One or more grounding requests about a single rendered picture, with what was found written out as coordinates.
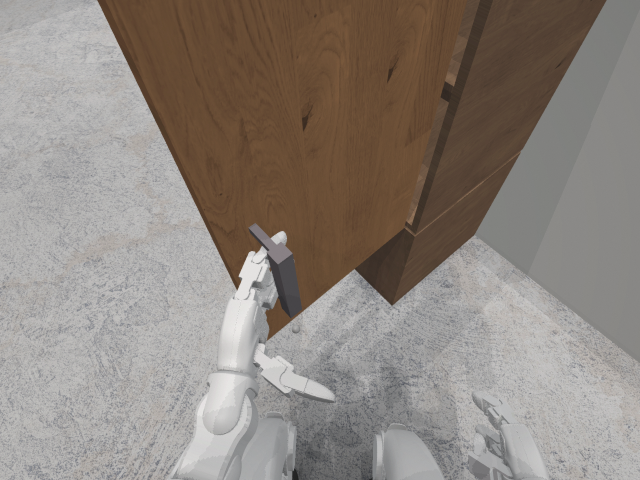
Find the robot left hand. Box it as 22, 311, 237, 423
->
217, 231, 335, 403

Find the handle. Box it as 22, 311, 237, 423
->
249, 223, 302, 318

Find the robot right thigh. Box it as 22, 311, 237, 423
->
372, 429, 445, 480

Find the robot right hand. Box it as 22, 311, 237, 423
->
468, 390, 550, 480

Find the robot right shin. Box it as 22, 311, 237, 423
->
387, 423, 407, 431

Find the cupboard door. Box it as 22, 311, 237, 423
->
97, 0, 467, 341

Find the robot left forearm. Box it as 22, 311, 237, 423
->
167, 370, 259, 480

